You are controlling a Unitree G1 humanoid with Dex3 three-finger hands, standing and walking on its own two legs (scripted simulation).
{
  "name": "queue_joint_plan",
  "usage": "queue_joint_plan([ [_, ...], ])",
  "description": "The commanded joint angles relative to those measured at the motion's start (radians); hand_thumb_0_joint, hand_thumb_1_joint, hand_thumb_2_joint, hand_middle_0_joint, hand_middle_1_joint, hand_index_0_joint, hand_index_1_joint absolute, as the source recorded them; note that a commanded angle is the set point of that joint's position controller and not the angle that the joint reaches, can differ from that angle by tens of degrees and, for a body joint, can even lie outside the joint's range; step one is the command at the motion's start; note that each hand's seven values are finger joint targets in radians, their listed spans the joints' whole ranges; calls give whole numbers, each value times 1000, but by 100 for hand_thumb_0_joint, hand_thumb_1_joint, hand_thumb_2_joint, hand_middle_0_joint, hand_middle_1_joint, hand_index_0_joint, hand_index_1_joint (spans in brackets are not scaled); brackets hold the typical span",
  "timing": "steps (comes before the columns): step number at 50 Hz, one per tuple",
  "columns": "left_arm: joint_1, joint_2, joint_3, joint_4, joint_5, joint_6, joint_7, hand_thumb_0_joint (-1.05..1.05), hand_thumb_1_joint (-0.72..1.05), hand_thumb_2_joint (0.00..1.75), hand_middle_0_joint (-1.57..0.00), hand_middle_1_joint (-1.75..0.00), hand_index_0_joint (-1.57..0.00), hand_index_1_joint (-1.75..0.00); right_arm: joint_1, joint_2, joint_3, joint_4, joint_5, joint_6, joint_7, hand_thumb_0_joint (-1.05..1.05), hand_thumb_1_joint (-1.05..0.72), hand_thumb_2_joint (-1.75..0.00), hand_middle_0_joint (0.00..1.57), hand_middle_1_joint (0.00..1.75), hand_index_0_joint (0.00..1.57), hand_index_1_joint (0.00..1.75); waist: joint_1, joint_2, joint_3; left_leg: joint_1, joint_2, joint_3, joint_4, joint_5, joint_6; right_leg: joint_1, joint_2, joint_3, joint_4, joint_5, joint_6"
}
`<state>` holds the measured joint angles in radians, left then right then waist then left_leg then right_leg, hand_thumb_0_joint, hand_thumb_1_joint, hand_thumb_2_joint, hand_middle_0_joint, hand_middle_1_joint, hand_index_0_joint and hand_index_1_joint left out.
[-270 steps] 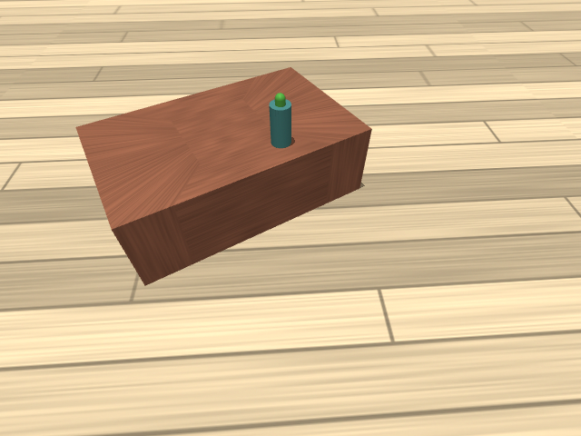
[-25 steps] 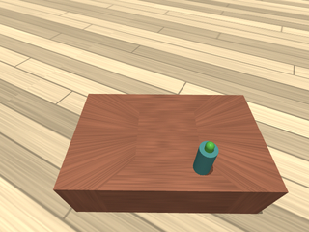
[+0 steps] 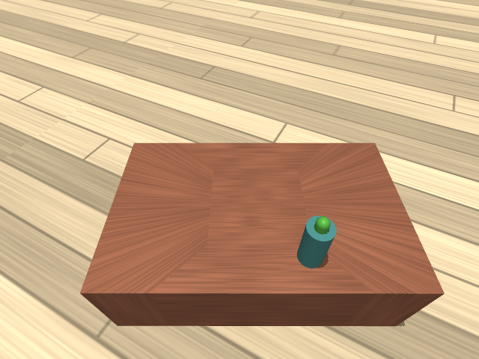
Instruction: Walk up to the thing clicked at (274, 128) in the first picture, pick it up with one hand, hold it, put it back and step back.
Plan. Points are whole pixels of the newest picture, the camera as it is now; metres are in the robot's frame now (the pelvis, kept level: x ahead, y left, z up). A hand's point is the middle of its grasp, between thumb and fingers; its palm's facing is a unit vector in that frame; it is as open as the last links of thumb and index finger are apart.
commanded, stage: stand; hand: right
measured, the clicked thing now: (316, 239) +0.50 -0.23 -0.31
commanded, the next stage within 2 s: none
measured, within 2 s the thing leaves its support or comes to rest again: neither
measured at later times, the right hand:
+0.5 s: hand out of the picture +0.06 -0.26 -0.16, palm faces -0.01 +0.94 -0.33, open 7.4 cm
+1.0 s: hand out of the picture +0.06 -0.26 -0.16, palm faces -0.02 +0.94 -0.34, open 7.4 cm
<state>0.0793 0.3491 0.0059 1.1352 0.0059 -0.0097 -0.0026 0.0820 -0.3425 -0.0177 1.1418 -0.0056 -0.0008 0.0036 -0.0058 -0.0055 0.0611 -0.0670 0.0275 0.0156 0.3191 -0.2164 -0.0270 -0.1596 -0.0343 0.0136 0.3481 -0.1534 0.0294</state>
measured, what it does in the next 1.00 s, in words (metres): stands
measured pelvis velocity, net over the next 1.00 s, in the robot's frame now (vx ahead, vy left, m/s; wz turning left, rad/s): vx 0.00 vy -0.01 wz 0.01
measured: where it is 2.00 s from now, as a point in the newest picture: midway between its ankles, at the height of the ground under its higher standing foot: outside the picture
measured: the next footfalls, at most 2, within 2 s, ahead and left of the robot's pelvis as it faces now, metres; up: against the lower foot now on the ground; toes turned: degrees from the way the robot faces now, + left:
none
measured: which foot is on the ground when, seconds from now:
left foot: down 0.00-1.00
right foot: down 0.00-1.00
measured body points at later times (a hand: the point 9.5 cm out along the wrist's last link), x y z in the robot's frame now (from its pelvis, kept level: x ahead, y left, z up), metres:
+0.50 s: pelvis -0.01 -0.01 +0.00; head +0.00 -0.01 +0.45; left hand +0.06 +0.29 -0.13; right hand +0.06 -0.31 -0.14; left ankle -0.03 +0.13 -0.75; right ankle +0.02 -0.14 -0.75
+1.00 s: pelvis +0.00 -0.01 +0.00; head +0.01 -0.01 +0.45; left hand +0.07 +0.29 -0.13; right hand +0.06 -0.31 -0.13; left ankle -0.03 +0.13 -0.75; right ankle +0.02 -0.14 -0.75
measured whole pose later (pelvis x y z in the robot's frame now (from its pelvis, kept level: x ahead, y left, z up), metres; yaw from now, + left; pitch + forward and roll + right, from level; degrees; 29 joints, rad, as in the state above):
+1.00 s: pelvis +0.00 -0.01 +0.00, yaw +1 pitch -2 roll +0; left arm 0.10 0.36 -0.01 1.13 0.01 -0.01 -0.01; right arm 0.12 -0.35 -0.01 1.14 -0.01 0.00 0.01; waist 0.00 0.00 0.05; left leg -0.07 0.04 0.00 0.31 -0.20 -0.04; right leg -0.16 -0.02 0.00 0.34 -0.14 0.02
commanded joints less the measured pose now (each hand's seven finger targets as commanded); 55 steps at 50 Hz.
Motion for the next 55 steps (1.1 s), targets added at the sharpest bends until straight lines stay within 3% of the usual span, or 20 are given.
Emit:
queue_joint_plan([
  [1, -40, 212, 35, -62, -2, -22, 11, 0, 90, 90, -20, -30, -20, -30, -38, -222, -35, -55, 1, -26, -9, 0, -90, -90, 20, 30, 20, 30, -1, 19, -121, 1, 110, -66, -53, 212, 31, 76, -95, 70, -31, 212, -43],
  [4, -38, 213, 32, -64, 0, -21, 12, 0, 90, 90, -20, -30, -20, -30, -42, -219, -34, -53, 0, -25, -9, 0, -90, -90, 20, 30, 20, 30, 0, 27, -127, -2, 109, -63, -56, 212, 29, 81, -97, 68, -33, 220, -43],
  [14, -40, 221, 31, -60, -1, -22, 10, 0, 90, 90, -20, -30, -20, -30, -32, -217, -31, -48, -4, -22, -4, 0, -90, -90, 20, 30, 20, 30, 2, 5, -74, -33, 102, -65, -72, 94, 32, 44, -93, 75, -66, 92, -38],
  [21, -34, 226, 30, -63, 2, -23, 10, 0, 90, 90, -20, -30, -20, -30, -30, -216, -36, -53, -3, -21, -1, 0, -90, -90, 20, 30, 20, 30, 1, 1, -82, -27, 105, -72, -63, 92, 33, 36, -95, 77, -71, 80, -47],
  [28, -23, 233, 31, -63, 1, -22, 8, 0, 90, 90, -20, -30, -20, -30, -7, -215, -33, -49, -5, -19, 0, 0, -90, -90, 20, 30, 20, 30, 5, 4, -56, -59, 100, -75, -67, 23, 37, 23, -93, 87, -85, -10, -46],
  [32, -20, 223, 29, -64, 4, -25, 8, 0, 90, 90, -20, -30, -20, -30, -9, -224, -36, -56, -4, -22, -1, 0, -90, -90, 20, 30, 20, 30, 0, 9, -99, -25, 110, -76, -55, 98, 39, 41, -95, 80, -59, 111, -49],
  [41, -12, 224, 26, -61, 1, -22, 8, 0, 90, 90, -20, -30, -20, -30, 6, -220, -30, -53, -3, -19, -3, 0, -90, -90, 20, 30, 20, 30, 6, -2, -61, -45, 104, -74, -56, 66, 37, 20, -92, 84, -76, 39, -46],
  [49, -12, 228, 30, -63, 0, -22, 6, 0, 90, 90, -20, -30, -20, -30, 8, -226, -28, -61, -3, -27, -7, 0, -90, -90, 20, 30, 20, 30, 7, 18, -94, -32, 112, -76, -63, 140, 35, 65, -95, 73, -45, 147, -50],
  [55, -18, 222, 27, -62, -2, -18, 6, 0, 90, 90, -20, -30, -20, -30, 12, -222, -24, -63, -4, -27, -9, 0, -90, -90, 20, 30, 20, 30, 6, 24, -81, -41, 110, -70, -66, 144, 33, 66, -97, 71, -45, 158, -49],
])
